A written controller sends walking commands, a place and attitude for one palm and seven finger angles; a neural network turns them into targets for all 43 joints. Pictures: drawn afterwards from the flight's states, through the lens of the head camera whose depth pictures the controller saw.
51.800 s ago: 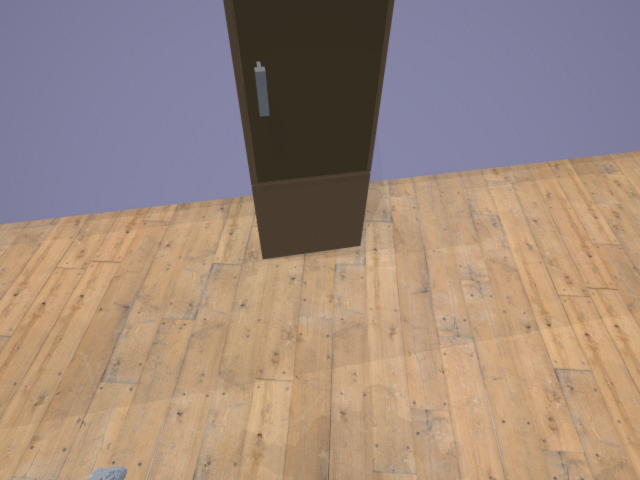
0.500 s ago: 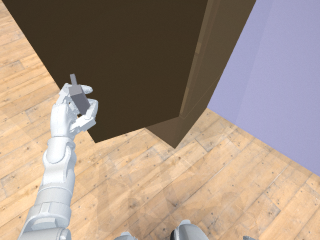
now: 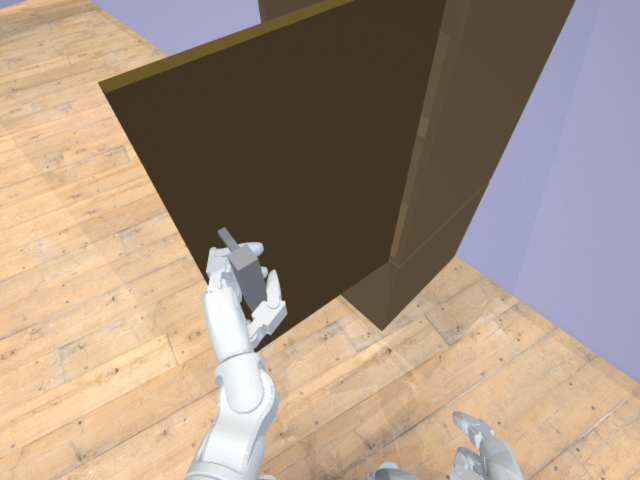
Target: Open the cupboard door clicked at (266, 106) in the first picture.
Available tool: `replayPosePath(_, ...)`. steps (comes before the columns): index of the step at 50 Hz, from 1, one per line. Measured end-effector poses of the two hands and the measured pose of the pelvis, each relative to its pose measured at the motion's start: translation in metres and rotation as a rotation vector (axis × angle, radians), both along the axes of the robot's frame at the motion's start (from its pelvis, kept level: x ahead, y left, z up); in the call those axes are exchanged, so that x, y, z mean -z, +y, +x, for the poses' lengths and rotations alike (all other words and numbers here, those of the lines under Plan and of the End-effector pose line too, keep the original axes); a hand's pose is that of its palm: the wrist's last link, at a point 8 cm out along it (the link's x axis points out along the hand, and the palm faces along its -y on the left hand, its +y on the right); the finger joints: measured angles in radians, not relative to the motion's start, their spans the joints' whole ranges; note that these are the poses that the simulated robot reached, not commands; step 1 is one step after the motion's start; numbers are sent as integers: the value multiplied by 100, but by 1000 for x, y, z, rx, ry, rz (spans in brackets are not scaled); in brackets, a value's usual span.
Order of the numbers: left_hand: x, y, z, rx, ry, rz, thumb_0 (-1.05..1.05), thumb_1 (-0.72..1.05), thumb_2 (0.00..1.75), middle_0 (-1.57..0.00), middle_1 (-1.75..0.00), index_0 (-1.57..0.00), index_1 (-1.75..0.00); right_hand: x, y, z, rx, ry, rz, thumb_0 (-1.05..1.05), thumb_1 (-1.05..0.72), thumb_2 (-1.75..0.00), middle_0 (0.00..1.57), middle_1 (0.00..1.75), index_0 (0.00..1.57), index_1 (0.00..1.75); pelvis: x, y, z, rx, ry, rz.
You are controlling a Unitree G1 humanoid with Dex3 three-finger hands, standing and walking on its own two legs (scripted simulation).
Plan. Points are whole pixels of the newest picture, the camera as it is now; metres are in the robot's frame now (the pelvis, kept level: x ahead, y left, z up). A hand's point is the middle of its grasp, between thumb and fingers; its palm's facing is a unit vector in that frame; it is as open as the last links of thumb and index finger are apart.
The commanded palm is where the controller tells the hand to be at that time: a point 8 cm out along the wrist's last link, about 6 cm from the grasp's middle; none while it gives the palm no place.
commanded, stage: pull the door open along its arc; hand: left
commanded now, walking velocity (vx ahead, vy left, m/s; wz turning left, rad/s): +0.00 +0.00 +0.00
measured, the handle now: (242, 271) +0.37 +0.12 +0.04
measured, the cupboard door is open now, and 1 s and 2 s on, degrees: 82 87 88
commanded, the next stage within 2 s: open thumb and fingers to let go in 0.04 s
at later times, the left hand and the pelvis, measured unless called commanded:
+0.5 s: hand (288, 312) +0.31 +0.05 +0.05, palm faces +0.37 -0.93 -0.03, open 9.4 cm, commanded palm +0.26 +0.10 +0.04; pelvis -0.03 -0.02 +0.00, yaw +2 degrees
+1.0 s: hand (288, 315) +0.30 +0.05 +0.05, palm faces +0.33 -0.94 -0.02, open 14.9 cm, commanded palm +0.26 +0.09 +0.04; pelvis -0.04 +0.00 -0.01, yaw +1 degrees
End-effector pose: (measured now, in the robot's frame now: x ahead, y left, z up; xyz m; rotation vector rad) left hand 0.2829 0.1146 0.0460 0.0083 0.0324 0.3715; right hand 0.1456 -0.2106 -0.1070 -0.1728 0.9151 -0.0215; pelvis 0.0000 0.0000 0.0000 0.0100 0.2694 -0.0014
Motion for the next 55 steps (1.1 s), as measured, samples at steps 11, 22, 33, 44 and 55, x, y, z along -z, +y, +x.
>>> replayPosePath(11,-1,-20,-16,3,1,19,1,62,72,-30,-131,-31,-132,2,-24,-6,-7,-33,-33,1,-91,-90,20,30,20,30,2,-15,-12,-22,-20,12)
replayPosePath(22,-4,-20,-15,-13,-23,21,1,35,66,-35,-129,-34,-129,6,-28,-16,-13,-41,-33,1,-91,-90,20,30,20,30,5,-19,-29,-26,-28,22)
replayPosePath(33,-3,-20,-17,1,-32,17,0,-26,40,-32,-121,-31,-122,9,-21,-35,-2,-29,-28,1,-91,-90,20,30,20,30,6,-12,-39,-18,-35,18)
replayPosePath(44,-3,-21,-16,15,-35,20,-1,-47,31,-25,-85,-25,-86,11,-12,-45,5,-15,-31,1,-91,-90,20,30,20,30,7,-3,-42,-10,-35,12)
replayPosePath(55,-2,-17,-19,45,-38,32,-1,-49,30,-37,-60,-33,-64,10,-1,-36,-22,-28,-32,1,-91,-90,20,30,20,30,8,5,-43,-16,-36,6)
